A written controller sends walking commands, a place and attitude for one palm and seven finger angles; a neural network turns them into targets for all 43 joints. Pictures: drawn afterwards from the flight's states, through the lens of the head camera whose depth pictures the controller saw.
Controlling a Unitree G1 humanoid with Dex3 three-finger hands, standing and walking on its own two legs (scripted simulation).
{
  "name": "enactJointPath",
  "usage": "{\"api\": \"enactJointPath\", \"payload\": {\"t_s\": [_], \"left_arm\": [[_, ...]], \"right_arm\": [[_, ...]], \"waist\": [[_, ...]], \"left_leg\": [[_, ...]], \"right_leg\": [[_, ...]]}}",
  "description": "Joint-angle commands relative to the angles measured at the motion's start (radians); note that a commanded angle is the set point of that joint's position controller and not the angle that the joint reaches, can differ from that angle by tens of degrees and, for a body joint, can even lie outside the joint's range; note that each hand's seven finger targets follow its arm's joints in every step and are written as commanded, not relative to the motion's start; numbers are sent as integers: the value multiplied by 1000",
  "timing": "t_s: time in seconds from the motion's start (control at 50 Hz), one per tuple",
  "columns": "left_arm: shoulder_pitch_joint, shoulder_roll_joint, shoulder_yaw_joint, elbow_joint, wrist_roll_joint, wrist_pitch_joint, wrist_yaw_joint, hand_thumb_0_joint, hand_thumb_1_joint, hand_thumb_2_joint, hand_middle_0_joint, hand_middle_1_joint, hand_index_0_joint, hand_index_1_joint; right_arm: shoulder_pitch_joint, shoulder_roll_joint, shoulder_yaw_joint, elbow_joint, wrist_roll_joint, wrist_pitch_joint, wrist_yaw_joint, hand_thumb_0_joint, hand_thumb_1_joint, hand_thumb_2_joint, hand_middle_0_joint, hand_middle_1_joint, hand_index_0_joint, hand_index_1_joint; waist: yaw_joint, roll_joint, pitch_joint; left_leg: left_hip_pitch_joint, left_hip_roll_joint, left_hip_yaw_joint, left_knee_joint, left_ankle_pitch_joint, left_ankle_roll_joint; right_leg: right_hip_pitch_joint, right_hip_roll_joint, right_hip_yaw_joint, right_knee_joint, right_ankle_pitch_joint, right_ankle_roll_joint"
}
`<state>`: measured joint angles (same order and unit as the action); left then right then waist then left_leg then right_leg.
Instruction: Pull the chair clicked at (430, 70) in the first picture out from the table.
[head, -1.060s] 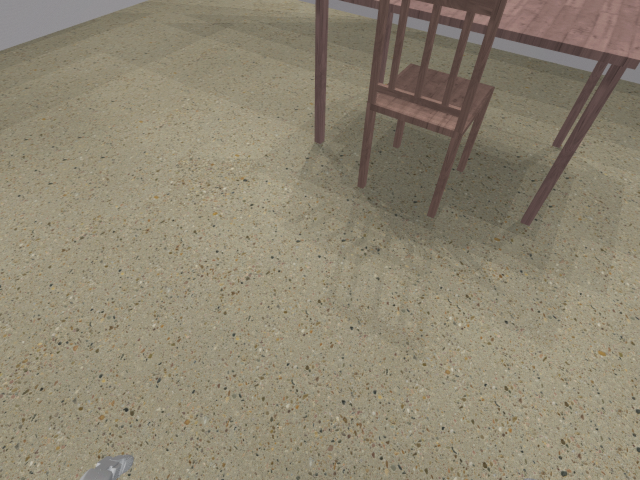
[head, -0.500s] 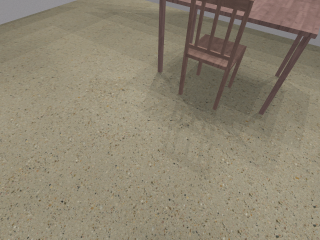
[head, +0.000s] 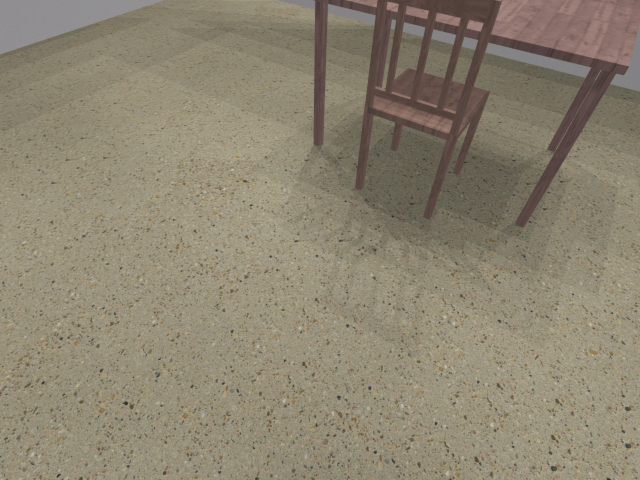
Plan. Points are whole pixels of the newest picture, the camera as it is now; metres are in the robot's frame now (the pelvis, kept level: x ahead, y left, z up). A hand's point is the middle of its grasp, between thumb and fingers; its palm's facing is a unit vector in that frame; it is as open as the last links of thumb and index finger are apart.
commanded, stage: look at it before walking up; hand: left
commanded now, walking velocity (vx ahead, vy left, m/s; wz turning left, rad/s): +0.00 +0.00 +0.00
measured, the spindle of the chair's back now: (422, 58) +1.45 -0.28 -0.10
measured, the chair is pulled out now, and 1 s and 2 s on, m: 0.00 0.00 0.00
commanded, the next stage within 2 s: walk to a spot facing it in 0.38 s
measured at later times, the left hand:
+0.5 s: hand out of the picture +0.08 +0.24 -0.16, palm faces -0.02 -0.94 -0.33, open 7.4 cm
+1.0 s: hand out of the picture +0.16 +0.19 -0.19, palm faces -0.07 -0.99 -0.14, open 7.4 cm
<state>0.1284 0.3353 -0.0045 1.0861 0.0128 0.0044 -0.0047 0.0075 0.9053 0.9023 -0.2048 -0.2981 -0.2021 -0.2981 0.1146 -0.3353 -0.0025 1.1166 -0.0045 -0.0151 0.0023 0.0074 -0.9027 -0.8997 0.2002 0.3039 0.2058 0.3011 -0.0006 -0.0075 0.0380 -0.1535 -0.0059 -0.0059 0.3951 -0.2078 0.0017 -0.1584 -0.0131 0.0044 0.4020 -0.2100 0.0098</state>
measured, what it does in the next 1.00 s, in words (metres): walks ahead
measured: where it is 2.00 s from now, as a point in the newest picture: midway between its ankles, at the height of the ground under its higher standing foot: (335, 379)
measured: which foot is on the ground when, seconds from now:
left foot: down 0.00-1.00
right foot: down 0.00-0.80, up 0.82-1.00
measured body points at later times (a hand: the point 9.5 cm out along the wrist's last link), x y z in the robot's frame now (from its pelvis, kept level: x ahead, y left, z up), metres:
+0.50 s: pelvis +0.01 +0.00 +0.00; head +0.02 +0.00 +0.45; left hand +0.08 +0.29 -0.13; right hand +0.09 -0.30 -0.13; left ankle +0.01 +0.12 -0.74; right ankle +0.01 -0.13 -0.74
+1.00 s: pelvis +0.13 +0.01 -0.01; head +0.17 +0.03 +0.44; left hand +0.16 +0.24 -0.17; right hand +0.00 -0.19 -0.14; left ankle +0.01 +0.12 -0.74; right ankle +0.15 -0.12 -0.68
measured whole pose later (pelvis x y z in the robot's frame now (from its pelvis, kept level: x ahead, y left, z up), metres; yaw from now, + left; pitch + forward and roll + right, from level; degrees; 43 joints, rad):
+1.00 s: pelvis +0.13 +0.01 -0.01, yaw -2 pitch +0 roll -1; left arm 0.24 0.19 0.04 1.08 0.02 0.01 -0.03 0.01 0.91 0.90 -0.20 -0.30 -0.20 -0.30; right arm 0.48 -0.12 -0.01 1.17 -0.02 -0.08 -0.03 0.00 -0.91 -0.90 0.20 0.30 0.20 0.30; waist -0.04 -0.02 0.07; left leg 0.04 0.03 0.07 0.34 -0.39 0.01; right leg -0.53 -0.06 -0.07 1.01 -0.35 -0.02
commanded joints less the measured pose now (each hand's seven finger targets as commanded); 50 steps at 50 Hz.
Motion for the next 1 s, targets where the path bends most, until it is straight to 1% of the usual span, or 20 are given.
{"api": "enactJointPath", "payload": {"t_s": [0.0,0.26,0.46,0.48,0.5,0.56,0.6,0.62,0.66,0.7,0.72,0.74,0.76,0.78,0.8,0.82,0.86,0.88,0.92,0.98], "left_arm": [[-39,207,37,-67,-2,-27,15,0,900,900,-200,-300,-200,-300],[-34,208,36,-62,-3,-30,16,0,900,900,-200,-300,-200,-300],[-34,207,37,-58,-2,-29,15,0,900,900,-200,-300,-200,-300],[5,127,22,-39,-4,-20,19,0,900,900,-200,-300,-200,-300],[44,83,11,-26,-2,-9,20,0,900,900,-200,-300,-200,-300],[88,100,23,-26,8,5,5,0,900,900,-200,-300,-200,-300],[123,111,36,-32,10,4,0,0,900,900,-200,-300,-200,-300],[150,121,42,-32,10,2,0,0,900,900,-200,-300,-200,-300],[179,125,55,-37,5,-9,3,0,900,900,-200,-300,-200,-300],[176,108,63,-45,3,-21,5,0,900,900,-200,-300,-200,-300],[163,89,61,-50,3,-23,4,0,900,900,-200,-300,-200,-300],[144,54,58,-57,2,-23,1,0,900,900,-200,-300,-200,-300],[122,1,51,-75,2,-24,-4,0,900,900,-200,-300,-200,-300],[41,-33,40,-115,7,-35,-2,0,900,900,-200,-300,-200,-300],[-4,-17,46,-137,14,-41,4,0,900,900,-200,-300,-200,-300],[8,-10,51,-130,11,-50,1,0,900,900,-200,-300,-200,-300],[-3,-49,52,-121,10,-52,-12,0,900,900,-200,-300,-200,-300],[6,-67,52,-120,9,-47,-18,0,900,900,-200,-300,-200,-300],[-20,-98,49,-129,8,-36,-30,0,900,900,-200,-300,-200,-300],[-70,-132,41,-156,2,-30,-37,0,900,900,-200,-300,-200,-300]], "right_arm": [[-54,-207,-35,-65,-3,-19,-12,0,-900,-900,200,300,200,300],[-53,-207,-34,-63,-2,-19,-14,0,-900,-900,200,300,200,300],[-57,-208,-31,-61,-2,-18,-15,0,-900,-900,200,300,200,300],[-24,-128,-13,-45,-6,-10,-12,0,-900,-900,200,300,200,300],[11,-79,-2,-32,-11,1,-9,0,-900,-900,200,300,200,300],[41,-75,-9,-36,-21,12,-2,0,-900,-900,200,300,200,300],[53,-65,-13,-48,-24,11,-1,0,-900,-900,200,300,200,300],[58,-58,-14,-57,-22,8,0,0,-900,-900,200,300,200,300],[80,-32,-17,-69,-20,-5,-1,0,-900,-900,200,300,200,300],[123,-12,-19,-67,-15,-21,-2,0,-900,-900,200,300,200,300],[157,-10,-22,-55,-12,-26,-3,0,-900,-900,200,300,200,300],[227,-14,-26,-34,-12,-34,-6,0,-900,-900,200,300,200,300],[327,-68,-42,1,-21,-40,-10,0,-900,-900,200,300,200,300],[451,-101,-58,35,-26,-46,-20,0,-900,-900,200,300,200,300],[501,-67,-48,52,-24,-48,-31,0,-900,-900,200,300,200,300],[495,-28,-38,51,-18,-56,-36,0,-900,-900,200,300,200,300],[462,2,-37,35,-21,-68,-42,0,-900,-900,200,300,200,300],[448,8,-38,33,-20,-72,-44,0,-900,-900,200,300,200,300],[447,34,-36,39,-16,-78,-48,0,-900,-900,200,300,200,300],[425,56,-32,42,-17,-81,-48,0,-900,-900,200,300,200,300]], "waist": [[4,0,-55],[3,8,-81],[4,-5,-67],[4,-12,-89],[6,-12,-82],[13,-42,28],[23,-99,83],[28,-127,84],[22,-148,84],[-1,-116,69],[-17,-80,73],[-47,7,72],[-79,199,62],[-125,328,101],[-126,240,134],[-108,171,117],[-84,100,106],[-66,104,87],[-56,113,120],[-36,151,148]], "left_leg": [[-2,120,-103,-82,89,28],[25,126,-97,-75,144,26],[31,126,-98,-81,153,24],[37,124,-82,-72,114,14],[30,112,-67,-58,8,5],[-93,80,-54,-33,-299,11],[-177,50,-22,48,-328,8],[-203,38,6,106,-312,6],[-213,40,53,192,-225,4],[-162,57,59,149,-182,7],[-86,65,54,103,-172,14],[20,96,0,19,-150,31],[147,233,-202,-74,-128,92],[245,374,-399,-185,1,165],[291,406,-416,-163,220,193],[321,411,-371,-125,385,217],[305,368,-253,-112,484,198],[306,338,-195,-124,466,180],[255,294,-118,-164,420,155],[147,239,2,-206,409,129]], "right_leg": [[3,-109,98,-77,56,-36],[25,-113,93,-76,121,-37],[26,-112,92,-82,133,-36],[35,-112,85,-84,83,-25],[21,-104,89,-80,-52,-20],[-50,-102,146,-116,-367,-46],[-59,-124,208,-146,-454,-78],[-42,-151,245,-167,-481,-98],[-30,-208,304,-191,-447,-142],[-32,-207,266,-132,-300,-156],[-89,-170,210,-77,-244,-142],[-170,-107,129,37,-193,-111],[-318,-2,1,280,-173,-65],[-511,48,-85,514,-334,-34],[-603,1,-6,631,-335,-39],[-637,-37,10,689,-298,-38],[-617,-73,-6,721,-254,-33],[-605,-76,-20,706,-220,-28],[-586,-80,-60,652,-145,-21],[-450,-66,-127,407,-39,-26]]}}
